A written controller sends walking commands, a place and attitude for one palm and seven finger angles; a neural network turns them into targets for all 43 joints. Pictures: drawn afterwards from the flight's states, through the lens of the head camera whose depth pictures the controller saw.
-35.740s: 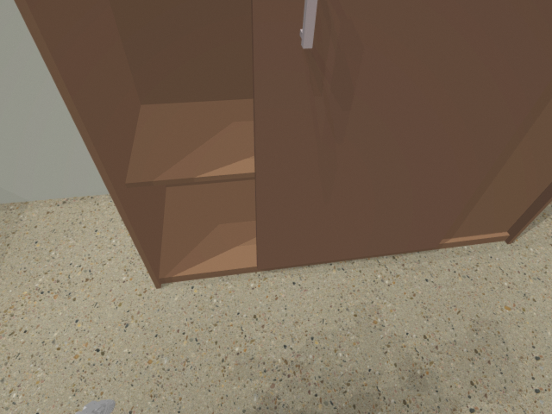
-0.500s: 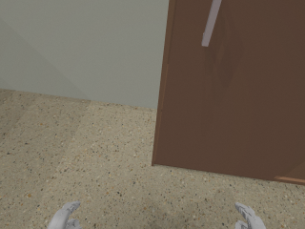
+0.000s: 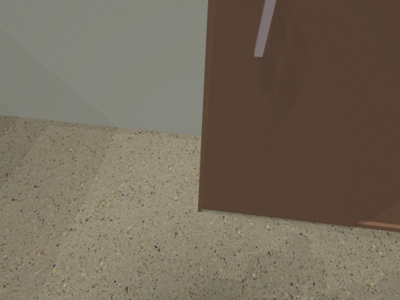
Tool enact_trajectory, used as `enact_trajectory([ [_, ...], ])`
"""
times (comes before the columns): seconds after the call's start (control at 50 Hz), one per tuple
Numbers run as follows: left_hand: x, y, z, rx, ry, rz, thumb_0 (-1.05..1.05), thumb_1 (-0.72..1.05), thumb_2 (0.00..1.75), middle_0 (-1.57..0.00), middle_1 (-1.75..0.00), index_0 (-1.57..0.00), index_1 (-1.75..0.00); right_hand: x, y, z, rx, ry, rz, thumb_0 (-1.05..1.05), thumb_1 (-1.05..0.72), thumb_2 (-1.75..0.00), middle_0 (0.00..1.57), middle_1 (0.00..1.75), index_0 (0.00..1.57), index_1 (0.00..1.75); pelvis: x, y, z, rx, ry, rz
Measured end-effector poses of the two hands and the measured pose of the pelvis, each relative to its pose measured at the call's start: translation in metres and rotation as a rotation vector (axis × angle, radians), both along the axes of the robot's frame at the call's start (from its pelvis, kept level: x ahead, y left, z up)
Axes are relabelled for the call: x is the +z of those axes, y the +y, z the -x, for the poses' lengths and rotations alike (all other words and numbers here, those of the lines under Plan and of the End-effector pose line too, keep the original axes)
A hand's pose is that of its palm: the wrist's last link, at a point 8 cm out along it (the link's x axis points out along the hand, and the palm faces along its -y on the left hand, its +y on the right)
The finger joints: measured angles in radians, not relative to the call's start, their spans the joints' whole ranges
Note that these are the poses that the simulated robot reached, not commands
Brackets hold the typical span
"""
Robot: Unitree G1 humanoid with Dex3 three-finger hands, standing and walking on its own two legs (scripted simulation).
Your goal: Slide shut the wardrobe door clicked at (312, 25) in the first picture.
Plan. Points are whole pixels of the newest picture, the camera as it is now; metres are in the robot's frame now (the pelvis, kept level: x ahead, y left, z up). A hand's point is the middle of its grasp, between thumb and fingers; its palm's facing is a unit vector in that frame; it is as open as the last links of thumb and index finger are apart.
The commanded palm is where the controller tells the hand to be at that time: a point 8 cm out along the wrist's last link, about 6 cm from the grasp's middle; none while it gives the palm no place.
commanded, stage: let the arm hang, fingers relaxed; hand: right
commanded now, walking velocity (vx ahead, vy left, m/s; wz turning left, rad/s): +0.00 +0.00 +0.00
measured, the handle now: (265, 14) +0.62 -0.09 +0.27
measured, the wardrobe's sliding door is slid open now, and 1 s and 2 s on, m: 0.00 0.00 0.00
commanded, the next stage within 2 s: look to check the result in 0.40 s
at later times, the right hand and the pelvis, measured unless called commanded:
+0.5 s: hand out of the picture +0.05 -0.19 -0.17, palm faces +0.00 +0.97 -0.23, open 7.4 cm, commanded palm none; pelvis +0.01 +0.01 +0.00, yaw +0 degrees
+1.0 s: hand out of the picture +0.10 -0.21 -0.16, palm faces -0.02 +0.95 -0.30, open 7.4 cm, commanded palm none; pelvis +0.03 +0.02 +0.01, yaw +0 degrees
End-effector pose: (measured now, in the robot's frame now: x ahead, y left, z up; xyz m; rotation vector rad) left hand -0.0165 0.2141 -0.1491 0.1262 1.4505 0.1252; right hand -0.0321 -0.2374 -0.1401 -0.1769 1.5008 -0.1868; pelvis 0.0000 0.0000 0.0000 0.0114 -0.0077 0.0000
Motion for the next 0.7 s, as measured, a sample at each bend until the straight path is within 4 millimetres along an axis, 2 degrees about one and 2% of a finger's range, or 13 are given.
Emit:
enact_trajectory([
  [0.22,0.005,0.011,-0.024,0.002,-0.067,-0.035,0.01,0.91,0.90,-0.20,-0.30,-0.20,-0.30,-0.007,0.020,-0.046,0.035,-0.110,-0.050,0.01,-0.92,-0.90,0.20,0.30,0.20,0.30,0.001,0.000,-0.005,0.010,-0.007,0.005],
  [0.48,0.010,0.032,-0.047,-0.019,-0.093,-0.068,0.01,0.91,0.90,-0.20,-0.30,-0.20,-0.30,0.001,0.001,-0.074,0.052,-0.153,-0.005,0.01,-0.92,-0.90,0.20,0.30,0.20,0.30,0.003,0.005,-0.013,0.006,-0.008,0.005],
  [0.7,0.016,0.057,-0.075,-0.050,-0.131,-0.105,0.01,0.90,0.90,-0.20,-0.30,-0.20,-0.30,0.010,-0.014,-0.095,0.069,-0.183,0.043,0.01,-0.91,-0.90,0.20,0.30,0.20,0.30,0.005,0.011,-0.019,0.001,-0.008,0.007],
])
